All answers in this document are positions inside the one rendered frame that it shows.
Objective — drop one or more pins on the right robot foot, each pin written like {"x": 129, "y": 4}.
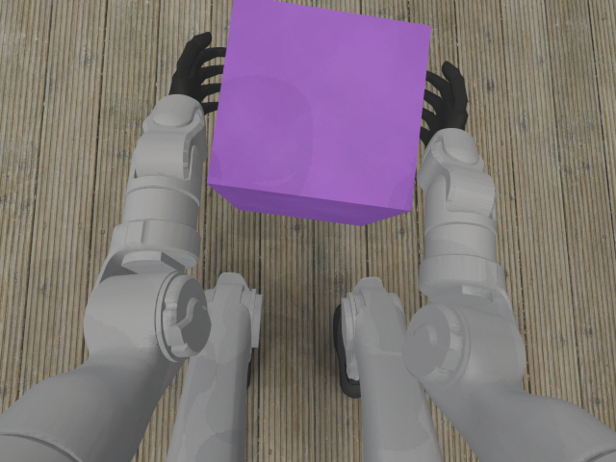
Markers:
{"x": 350, "y": 386}

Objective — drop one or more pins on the carton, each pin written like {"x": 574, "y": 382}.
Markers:
{"x": 319, "y": 113}

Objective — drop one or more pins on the robot right forearm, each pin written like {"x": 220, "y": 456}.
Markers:
{"x": 460, "y": 255}

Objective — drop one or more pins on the left robot hand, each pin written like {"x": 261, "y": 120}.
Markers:
{"x": 190, "y": 74}

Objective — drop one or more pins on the robot foot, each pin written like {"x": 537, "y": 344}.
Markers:
{"x": 249, "y": 370}
{"x": 350, "y": 386}

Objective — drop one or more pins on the right robot upper arm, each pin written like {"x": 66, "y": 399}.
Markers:
{"x": 471, "y": 363}

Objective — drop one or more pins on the left robot foot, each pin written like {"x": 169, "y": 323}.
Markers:
{"x": 249, "y": 370}

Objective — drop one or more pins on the robot left forearm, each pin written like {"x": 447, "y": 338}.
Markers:
{"x": 158, "y": 230}

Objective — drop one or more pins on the right robot hand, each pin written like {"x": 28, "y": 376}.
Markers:
{"x": 451, "y": 108}

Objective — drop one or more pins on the left robot upper arm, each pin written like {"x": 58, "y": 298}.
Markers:
{"x": 140, "y": 329}

